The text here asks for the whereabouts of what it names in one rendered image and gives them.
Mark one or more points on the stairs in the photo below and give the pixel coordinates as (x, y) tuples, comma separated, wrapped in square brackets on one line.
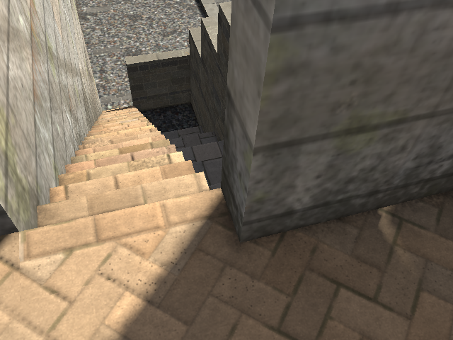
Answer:
[(123, 162)]

